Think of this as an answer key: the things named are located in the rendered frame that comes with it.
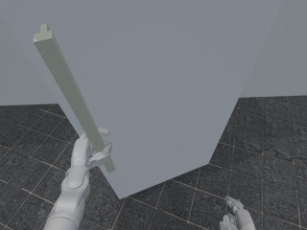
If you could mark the left robot forearm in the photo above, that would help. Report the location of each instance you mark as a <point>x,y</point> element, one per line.
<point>68,209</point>

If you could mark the handle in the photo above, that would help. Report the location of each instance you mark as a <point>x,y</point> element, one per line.
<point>53,57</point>

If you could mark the robot left hand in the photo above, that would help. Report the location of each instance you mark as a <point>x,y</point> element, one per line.
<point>81,153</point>

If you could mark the robot right hand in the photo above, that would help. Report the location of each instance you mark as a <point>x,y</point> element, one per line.
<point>242,219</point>

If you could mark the fridge door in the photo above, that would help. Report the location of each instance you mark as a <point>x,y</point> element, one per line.
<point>163,76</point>

